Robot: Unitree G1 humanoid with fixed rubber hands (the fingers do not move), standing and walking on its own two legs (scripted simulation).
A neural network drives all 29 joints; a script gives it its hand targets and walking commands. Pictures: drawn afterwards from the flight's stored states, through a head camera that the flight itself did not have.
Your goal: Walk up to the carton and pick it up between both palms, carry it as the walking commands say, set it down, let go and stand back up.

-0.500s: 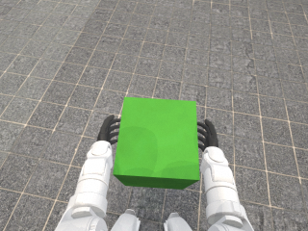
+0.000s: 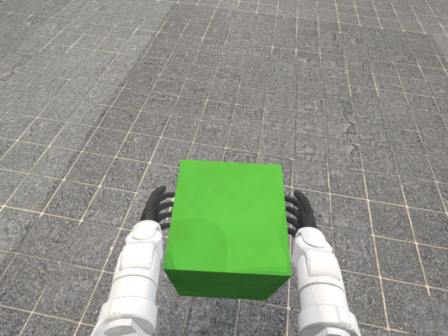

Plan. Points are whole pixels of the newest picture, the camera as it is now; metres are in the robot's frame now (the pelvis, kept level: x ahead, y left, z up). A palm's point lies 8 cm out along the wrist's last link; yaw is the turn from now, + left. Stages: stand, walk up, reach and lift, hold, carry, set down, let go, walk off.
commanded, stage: reach and lift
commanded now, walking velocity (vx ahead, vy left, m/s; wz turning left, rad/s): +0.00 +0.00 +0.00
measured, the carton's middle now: (226, 235) +0.34 +0.00 -0.09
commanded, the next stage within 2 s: hold in 1.62 s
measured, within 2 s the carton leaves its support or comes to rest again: neither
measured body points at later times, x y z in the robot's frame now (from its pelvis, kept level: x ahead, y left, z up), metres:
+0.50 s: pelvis +0.01 +0.00 +0.02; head -0.02 +0.01 +0.47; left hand +0.32 +0.15 +0.05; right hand +0.33 -0.14 +0.05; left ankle +0.03 +0.12 -0.72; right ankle +0.02 -0.12 -0.72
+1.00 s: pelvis +0.00 +0.00 +0.02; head -0.05 +0.00 +0.47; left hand +0.31 +0.15 +0.07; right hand +0.31 -0.15 +0.07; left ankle +0.02 +0.12 -0.72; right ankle +0.02 -0.12 -0.72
